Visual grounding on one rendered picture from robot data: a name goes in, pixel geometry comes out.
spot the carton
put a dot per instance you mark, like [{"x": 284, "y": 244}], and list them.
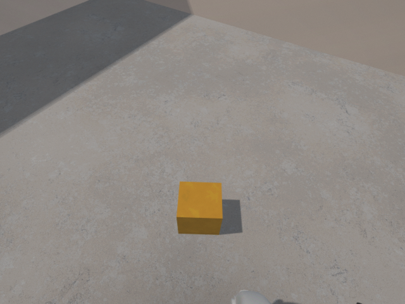
[{"x": 199, "y": 209}]

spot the robot right thigh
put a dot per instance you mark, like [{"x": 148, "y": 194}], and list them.
[{"x": 249, "y": 297}]

